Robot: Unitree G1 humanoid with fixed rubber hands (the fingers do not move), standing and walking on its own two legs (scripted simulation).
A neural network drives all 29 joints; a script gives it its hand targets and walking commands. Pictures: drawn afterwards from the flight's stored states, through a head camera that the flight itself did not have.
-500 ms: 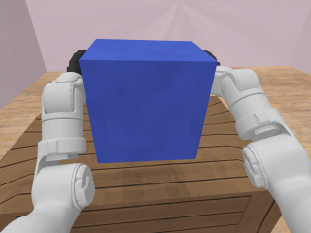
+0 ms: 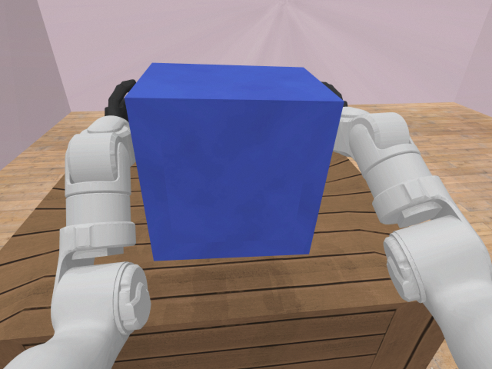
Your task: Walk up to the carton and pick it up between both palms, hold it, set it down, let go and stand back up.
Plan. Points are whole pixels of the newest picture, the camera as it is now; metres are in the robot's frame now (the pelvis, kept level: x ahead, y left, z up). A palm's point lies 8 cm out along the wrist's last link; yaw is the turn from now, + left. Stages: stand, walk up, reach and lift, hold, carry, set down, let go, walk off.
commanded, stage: hold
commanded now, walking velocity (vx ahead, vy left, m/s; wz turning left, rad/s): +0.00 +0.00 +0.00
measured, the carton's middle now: (231, 160) +0.34 +0.02 +0.28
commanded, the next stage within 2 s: set down in 1.72 s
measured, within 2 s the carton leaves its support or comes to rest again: neither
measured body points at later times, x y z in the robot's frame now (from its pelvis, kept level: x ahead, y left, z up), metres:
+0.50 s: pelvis +0.00 +0.00 +0.00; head -0.10 +0.02 +0.44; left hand +0.37 +0.17 +0.32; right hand +0.37 -0.15 +0.32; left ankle +0.07 +0.14 -0.74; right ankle -0.08 -0.11 -0.74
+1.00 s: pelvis +0.00 +0.00 +0.00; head -0.10 +0.02 +0.44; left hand +0.37 +0.18 +0.32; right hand +0.38 -0.14 +0.32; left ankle +0.07 +0.14 -0.74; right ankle -0.08 -0.11 -0.74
